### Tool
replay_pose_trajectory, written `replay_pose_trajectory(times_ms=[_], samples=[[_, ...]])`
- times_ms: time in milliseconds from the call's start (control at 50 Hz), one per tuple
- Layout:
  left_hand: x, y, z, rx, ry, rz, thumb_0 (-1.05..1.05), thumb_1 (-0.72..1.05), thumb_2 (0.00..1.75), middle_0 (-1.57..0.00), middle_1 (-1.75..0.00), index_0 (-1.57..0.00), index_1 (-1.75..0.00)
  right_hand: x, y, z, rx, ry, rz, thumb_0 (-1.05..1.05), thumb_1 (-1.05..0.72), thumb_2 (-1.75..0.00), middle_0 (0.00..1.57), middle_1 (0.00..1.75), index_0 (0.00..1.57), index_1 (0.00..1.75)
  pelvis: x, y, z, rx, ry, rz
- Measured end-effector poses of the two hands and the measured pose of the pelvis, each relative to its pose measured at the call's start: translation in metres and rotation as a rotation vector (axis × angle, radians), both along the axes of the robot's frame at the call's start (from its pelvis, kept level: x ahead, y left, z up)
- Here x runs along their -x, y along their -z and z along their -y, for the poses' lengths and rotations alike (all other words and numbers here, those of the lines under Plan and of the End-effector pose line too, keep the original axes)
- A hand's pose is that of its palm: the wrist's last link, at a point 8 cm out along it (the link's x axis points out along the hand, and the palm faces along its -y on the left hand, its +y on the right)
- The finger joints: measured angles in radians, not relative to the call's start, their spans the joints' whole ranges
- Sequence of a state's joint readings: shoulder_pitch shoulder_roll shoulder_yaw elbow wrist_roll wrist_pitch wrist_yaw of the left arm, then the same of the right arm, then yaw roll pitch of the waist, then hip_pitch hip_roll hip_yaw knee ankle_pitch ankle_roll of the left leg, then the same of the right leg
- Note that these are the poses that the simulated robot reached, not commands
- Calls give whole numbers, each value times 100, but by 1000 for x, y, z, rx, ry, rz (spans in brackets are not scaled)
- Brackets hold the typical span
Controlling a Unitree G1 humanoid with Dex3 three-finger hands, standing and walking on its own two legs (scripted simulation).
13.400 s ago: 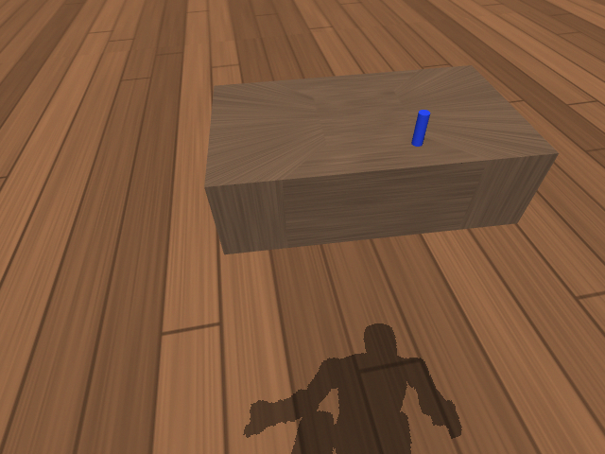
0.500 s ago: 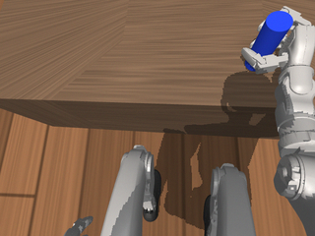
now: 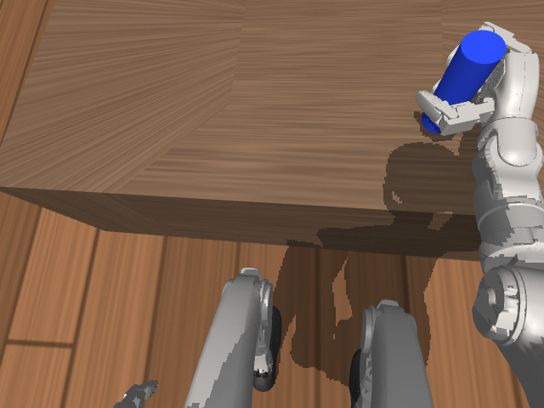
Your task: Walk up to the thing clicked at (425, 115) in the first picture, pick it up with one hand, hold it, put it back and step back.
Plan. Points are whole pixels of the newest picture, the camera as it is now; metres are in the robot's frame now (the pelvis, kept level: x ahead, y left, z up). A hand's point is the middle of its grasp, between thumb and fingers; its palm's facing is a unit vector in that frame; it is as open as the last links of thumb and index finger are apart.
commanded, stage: settle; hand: right
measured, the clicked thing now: (456, 89) +0.54 -0.13 +0.03
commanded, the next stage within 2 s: lift in 0.32 s
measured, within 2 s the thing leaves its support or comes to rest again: neither
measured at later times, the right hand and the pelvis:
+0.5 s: hand (464, 69) +0.55 -0.13 +0.06, palm faces +0.02 +1.00 -0.02, open 7.8 cm; pelvis +0.01 +0.00 +0.03, yaw +0 degrees
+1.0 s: hand (504, 62) +0.50 -0.13 +0.13, palm faces +0.05 +1.00 -0.02, open 7.8 cm; pelvis +0.03 +0.01 +0.10, yaw +1 degrees
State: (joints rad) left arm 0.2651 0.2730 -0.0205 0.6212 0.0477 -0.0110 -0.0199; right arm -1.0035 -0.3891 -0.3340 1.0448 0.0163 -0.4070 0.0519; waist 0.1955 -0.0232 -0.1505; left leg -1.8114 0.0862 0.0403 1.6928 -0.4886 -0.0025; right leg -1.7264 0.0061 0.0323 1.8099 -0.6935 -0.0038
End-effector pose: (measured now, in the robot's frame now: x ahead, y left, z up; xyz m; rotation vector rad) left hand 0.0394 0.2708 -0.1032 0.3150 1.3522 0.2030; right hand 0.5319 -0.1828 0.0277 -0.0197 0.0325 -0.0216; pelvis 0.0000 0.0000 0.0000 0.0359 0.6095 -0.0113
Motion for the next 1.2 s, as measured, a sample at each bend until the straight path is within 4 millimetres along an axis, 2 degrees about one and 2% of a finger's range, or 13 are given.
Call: replay_pose_trajectory(times_ms=[400, 640, 820, 1200], samples=[[-4, -27, 0, -2, -12, 18, 0, 90, 90, -20, -30, -20, -30, -1, -28, -1, -3, 0, 0, -4, 32, -115, 92, 139, 94, 142, -7, -27, -3, -1, -7, 19], [-12, -37, 1, 8, -14, 33, 0, 90, 91, -20, -30, -20, -30, 9, -40, 1, 0, 4, 5, -4, 33, -115, 94, 137, 96, 139, -11, -40, -3, 1, -8, 35], [-26, -58, 1, 15, -28, 83, 1, 90, 91, -20, -30, -19, -29, 29, -66, 1, -4, 15, 9, -4, 34, -115, 95, 136, 97, 139, -16, -63, -4, 2, -11, 77], [-81, -135, 2, 22, 2, 249, 1, 88, 92, -19, -29, -18, -29, 88, -144, 11, -4, 36, 9, -4, 34, -116, 95, 135, 97, 138, -37, -135, -6, 6, -11, 227]])
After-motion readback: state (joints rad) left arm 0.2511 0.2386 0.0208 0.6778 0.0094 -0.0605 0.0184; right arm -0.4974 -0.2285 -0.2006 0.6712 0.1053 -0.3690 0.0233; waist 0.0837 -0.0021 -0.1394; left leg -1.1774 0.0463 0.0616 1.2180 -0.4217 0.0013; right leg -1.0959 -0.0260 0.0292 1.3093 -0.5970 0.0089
